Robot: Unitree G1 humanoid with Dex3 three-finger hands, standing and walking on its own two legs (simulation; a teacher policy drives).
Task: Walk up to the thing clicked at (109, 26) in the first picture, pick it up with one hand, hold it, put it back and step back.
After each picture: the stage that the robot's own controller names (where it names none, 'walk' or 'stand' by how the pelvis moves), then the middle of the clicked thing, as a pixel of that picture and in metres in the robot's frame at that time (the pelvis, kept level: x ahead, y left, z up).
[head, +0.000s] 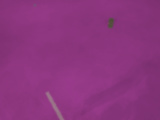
stand; (110, 23) +1.74 -0.37 -0.72
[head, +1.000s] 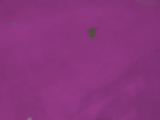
walk; (91, 33) +1.63 +0.03 -0.69
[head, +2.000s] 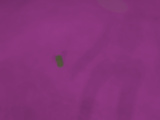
walk; (59, 61) +1.06 +0.33 -0.71
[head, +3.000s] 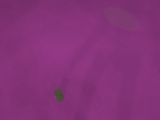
walk; (59, 95) +0.66 +0.26 -0.72
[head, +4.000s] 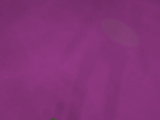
stand; out of the picture +0.42 +0.21 -0.70
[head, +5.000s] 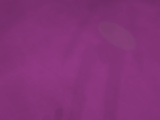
stand; out of the picture +0.39 +0.21 -0.73
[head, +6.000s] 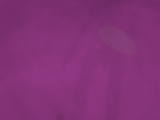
stand; out of the picture +0.37 +0.22 -0.73
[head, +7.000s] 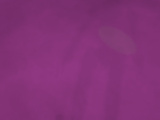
stand; out of the picture +0.36 +0.21 -0.73
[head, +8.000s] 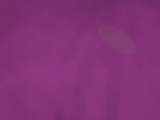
stand; out of the picture +0.36 +0.22 -0.73
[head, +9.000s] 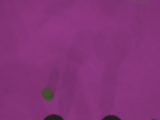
go down; (48, 94) +0.41 +0.19 -0.56
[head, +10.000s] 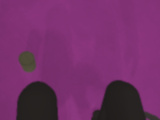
go down; (28, 62) +0.45 +0.22 -0.31
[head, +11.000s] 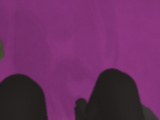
close in; out of the picture +0.44 +0.25 -0.26
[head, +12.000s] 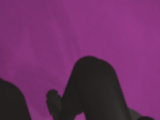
close; out of the picture +0.44 +0.28 -0.22
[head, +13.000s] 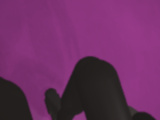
close; out of the picture +0.42 +0.27 -0.23
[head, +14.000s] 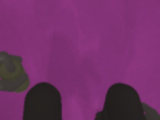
lift; (15, 77) +0.33 +0.24 -0.09
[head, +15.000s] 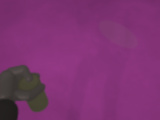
hold; (34, 93) +0.32 +0.16 +0.03
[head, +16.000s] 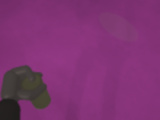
hold; (37, 92) +0.33 +0.16 -0.01
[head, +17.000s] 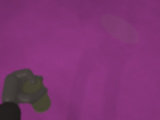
hold; (37, 95) +0.32 +0.16 -0.02
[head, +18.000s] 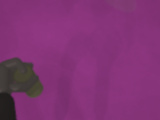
crouch; (29, 82) +0.36 +0.18 -0.08
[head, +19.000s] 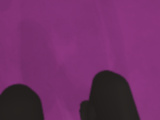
lower; out of the picture +0.48 +0.26 -0.11
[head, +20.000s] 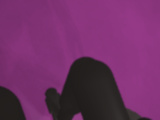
lower; out of the picture +0.43 +0.29 -0.23
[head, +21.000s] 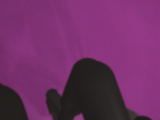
lower; out of the picture +0.43 +0.29 -0.23
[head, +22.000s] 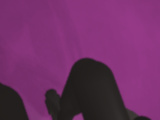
lower; out of the picture +0.43 +0.29 -0.23
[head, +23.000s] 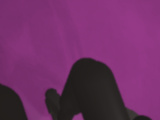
lower; out of the picture +0.43 +0.29 -0.24
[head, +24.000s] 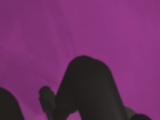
open; out of the picture +0.43 +0.28 -0.23
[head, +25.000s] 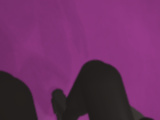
stand; out of the picture +0.42 +0.27 -0.24
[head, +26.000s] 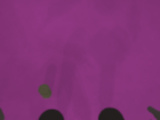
walk; (45, 91) +0.42 +0.20 -0.52
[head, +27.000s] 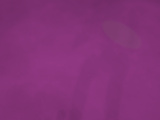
stand; out of the picture +0.38 +0.18 -0.66
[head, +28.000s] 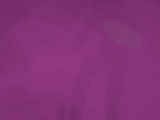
stand; out of the picture +0.38 +0.18 -0.67
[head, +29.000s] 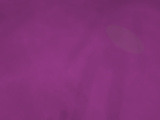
stand; out of the picture +0.39 +0.17 -0.70
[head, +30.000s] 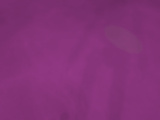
stand; out of the picture +0.39 +0.19 -0.72
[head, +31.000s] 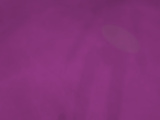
stand; out of the picture +0.36 +0.21 -0.73
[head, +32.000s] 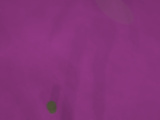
walk; (51, 107) +0.42 +0.16 -0.71
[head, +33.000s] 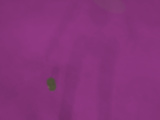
walk; (51, 84) +0.63 +0.24 -0.69
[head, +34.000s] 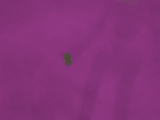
stand; (67, 59) +0.96 +0.22 -0.70
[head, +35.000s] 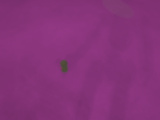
stand; (64, 66) +0.97 +0.18 -0.71
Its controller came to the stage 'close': yes
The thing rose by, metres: 0.69
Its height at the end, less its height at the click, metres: +0.00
